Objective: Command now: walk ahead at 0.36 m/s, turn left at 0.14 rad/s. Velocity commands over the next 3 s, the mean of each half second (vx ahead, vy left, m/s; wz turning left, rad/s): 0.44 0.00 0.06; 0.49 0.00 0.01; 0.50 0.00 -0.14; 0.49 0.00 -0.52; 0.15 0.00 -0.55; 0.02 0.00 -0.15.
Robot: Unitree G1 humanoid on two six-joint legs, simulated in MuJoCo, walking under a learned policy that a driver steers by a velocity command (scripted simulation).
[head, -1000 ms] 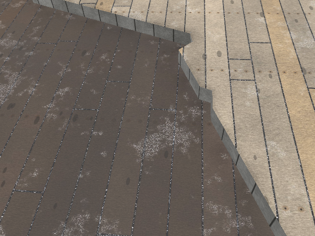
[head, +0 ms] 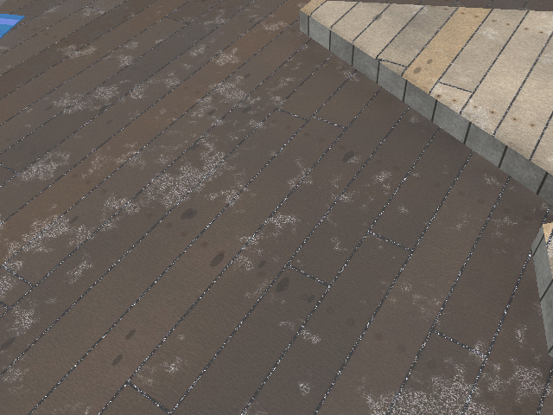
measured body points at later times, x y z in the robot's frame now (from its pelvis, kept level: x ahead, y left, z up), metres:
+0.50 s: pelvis +0.22 +0.05 +0.00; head +0.24 +0.07 +0.45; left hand +0.21 +0.31 -0.15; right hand +0.35 -0.20 -0.11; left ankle +0.26 +0.12 -0.74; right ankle +0.10 -0.08 -0.66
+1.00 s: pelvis +0.49 +0.02 -0.02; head +0.52 +0.02 +0.43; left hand +0.66 +0.27 -0.12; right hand +0.44 -0.22 -0.16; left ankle +0.29 +0.12 -0.67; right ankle +0.58 -0.04 -0.74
